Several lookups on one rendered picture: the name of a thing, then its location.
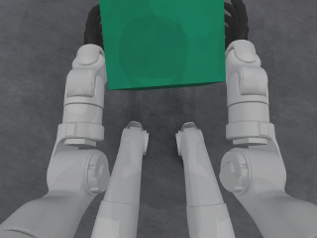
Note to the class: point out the robot right upper arm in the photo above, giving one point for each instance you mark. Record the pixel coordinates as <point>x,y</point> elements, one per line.
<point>257,178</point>

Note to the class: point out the robot left forearm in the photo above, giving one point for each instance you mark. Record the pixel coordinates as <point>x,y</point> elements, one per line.
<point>83,102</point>

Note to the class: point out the robot left upper arm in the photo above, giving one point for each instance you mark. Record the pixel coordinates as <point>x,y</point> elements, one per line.
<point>75,177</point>

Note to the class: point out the robot right forearm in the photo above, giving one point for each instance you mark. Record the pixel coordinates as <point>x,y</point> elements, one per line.
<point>247,99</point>

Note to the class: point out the robot right hand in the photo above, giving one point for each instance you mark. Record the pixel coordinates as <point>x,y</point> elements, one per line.
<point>238,22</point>

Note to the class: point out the robot left thigh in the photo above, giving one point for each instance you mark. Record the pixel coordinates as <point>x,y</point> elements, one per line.
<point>118,213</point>

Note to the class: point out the robot thigh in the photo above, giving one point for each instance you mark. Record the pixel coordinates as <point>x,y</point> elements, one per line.
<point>207,213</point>
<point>118,213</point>

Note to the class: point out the carton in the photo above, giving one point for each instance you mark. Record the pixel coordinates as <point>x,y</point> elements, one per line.
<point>159,44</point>

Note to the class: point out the robot left hand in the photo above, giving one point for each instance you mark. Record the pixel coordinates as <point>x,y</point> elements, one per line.
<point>93,28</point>

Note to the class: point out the robot right thigh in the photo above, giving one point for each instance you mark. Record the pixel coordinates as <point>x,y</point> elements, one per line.
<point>207,213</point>

